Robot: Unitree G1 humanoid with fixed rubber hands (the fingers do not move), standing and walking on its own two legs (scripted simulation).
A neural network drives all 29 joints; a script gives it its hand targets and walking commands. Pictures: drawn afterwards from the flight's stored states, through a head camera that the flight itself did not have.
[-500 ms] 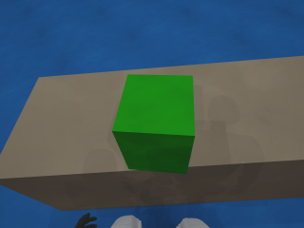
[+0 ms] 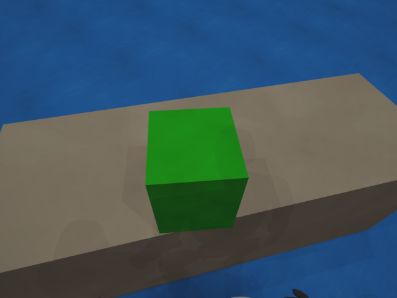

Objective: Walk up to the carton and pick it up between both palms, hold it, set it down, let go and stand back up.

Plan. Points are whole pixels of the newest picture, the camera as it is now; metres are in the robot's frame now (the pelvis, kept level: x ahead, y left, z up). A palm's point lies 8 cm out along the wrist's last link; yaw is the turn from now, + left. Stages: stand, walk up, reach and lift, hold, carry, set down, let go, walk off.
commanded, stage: walk up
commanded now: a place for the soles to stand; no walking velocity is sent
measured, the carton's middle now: (193, 172) +0.41 +0.02 -0.05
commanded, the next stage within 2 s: none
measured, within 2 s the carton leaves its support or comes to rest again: neither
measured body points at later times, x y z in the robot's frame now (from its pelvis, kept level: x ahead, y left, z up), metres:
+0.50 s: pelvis +0.00 -0.03 +0.00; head +0.01 -0.05 +0.45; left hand +0.06 +0.22 -0.14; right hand +0.02 -0.28 -0.16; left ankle +0.01 +0.12 -0.72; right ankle +0.02 -0.12 -0.72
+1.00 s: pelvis +0.03 -0.05 +0.01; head +0.04 -0.04 +0.46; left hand +0.13 +0.17 -0.14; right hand +0.05 -0.28 -0.14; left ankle +0.02 +0.10 -0.72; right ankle +0.02 -0.12 -0.72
